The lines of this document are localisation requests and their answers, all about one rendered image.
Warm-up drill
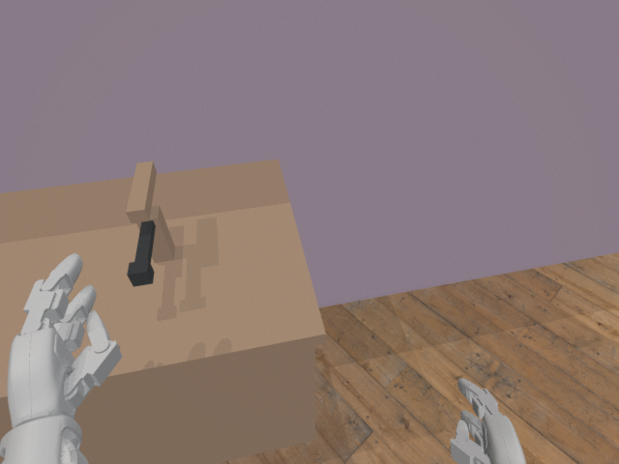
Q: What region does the tap lever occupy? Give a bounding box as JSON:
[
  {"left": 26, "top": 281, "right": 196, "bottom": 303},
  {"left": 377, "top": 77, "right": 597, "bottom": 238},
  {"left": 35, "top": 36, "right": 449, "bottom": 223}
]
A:
[{"left": 127, "top": 220, "right": 156, "bottom": 287}]

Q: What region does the robot right hand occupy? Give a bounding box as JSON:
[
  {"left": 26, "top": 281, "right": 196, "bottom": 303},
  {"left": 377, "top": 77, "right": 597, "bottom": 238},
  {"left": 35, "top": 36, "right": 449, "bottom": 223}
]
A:
[{"left": 450, "top": 378, "right": 526, "bottom": 464}]

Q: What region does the robot left hand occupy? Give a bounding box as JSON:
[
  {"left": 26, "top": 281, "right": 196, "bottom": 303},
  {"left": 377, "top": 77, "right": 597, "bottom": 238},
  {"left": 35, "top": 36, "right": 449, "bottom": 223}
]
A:
[{"left": 7, "top": 253, "right": 122, "bottom": 428}]

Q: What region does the robot left forearm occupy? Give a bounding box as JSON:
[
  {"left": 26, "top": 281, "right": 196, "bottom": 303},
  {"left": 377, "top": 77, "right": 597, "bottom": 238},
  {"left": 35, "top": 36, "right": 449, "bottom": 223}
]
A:
[{"left": 0, "top": 414, "right": 89, "bottom": 464}]

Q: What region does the counter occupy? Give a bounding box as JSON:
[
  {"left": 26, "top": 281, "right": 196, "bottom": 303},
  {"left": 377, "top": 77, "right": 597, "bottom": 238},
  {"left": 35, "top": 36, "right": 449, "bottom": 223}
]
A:
[{"left": 0, "top": 159, "right": 326, "bottom": 464}]

